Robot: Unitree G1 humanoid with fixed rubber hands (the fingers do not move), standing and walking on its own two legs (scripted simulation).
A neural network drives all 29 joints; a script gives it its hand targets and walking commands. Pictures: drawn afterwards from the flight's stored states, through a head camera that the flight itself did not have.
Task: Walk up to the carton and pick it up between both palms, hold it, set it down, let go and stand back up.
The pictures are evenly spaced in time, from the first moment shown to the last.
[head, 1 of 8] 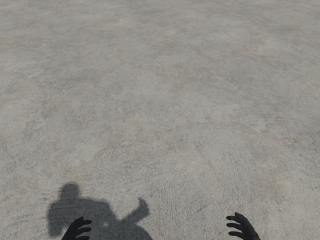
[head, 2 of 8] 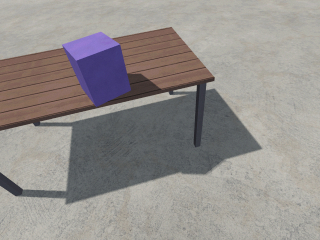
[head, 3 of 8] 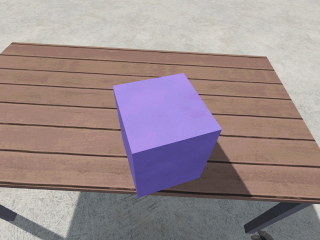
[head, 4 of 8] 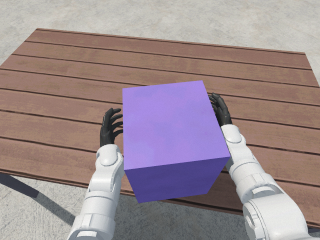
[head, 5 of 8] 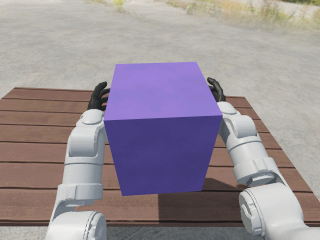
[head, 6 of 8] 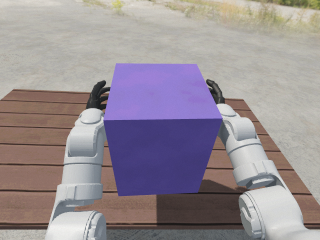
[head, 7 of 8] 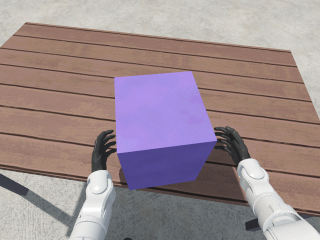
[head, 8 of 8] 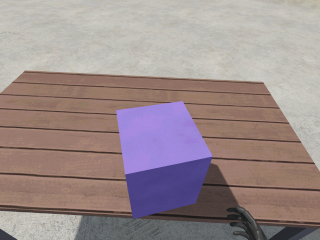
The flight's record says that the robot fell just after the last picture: no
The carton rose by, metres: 0.18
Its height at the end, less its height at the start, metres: +0.00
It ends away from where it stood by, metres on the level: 0.02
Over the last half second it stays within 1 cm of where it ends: yes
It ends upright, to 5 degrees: yes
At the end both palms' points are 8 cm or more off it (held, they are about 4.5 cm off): yes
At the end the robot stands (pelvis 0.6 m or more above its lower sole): yes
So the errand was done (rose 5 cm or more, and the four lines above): yes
